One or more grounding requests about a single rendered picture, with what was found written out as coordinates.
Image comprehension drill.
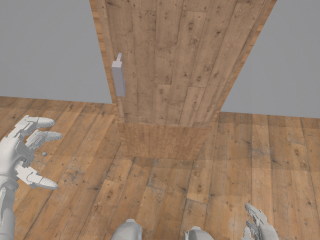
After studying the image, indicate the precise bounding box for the cupboard door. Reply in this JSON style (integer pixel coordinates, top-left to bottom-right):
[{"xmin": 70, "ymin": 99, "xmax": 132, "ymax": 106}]
[{"xmin": 95, "ymin": 0, "xmax": 272, "ymax": 129}]

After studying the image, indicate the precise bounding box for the robot left shin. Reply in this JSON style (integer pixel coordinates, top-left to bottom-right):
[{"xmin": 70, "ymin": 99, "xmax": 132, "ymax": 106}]
[{"xmin": 126, "ymin": 219, "xmax": 136, "ymax": 223}]

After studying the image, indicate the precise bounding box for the robot right hand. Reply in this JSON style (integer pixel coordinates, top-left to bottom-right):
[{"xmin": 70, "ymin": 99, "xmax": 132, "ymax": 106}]
[{"xmin": 241, "ymin": 203, "xmax": 279, "ymax": 240}]

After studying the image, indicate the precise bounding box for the robot left forearm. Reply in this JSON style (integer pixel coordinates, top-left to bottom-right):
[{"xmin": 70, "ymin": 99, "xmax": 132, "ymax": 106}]
[{"xmin": 0, "ymin": 174, "xmax": 19, "ymax": 240}]

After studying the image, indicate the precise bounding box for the handle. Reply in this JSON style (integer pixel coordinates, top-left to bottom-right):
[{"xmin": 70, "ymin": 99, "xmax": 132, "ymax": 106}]
[{"xmin": 111, "ymin": 53, "xmax": 126, "ymax": 97}]

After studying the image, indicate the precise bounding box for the robot left hand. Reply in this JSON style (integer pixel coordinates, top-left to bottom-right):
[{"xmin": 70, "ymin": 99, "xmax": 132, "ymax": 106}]
[{"xmin": 0, "ymin": 115, "xmax": 63, "ymax": 190}]

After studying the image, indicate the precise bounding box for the right robot thigh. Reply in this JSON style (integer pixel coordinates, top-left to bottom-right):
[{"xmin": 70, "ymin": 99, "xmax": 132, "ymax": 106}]
[{"xmin": 183, "ymin": 229, "xmax": 214, "ymax": 240}]

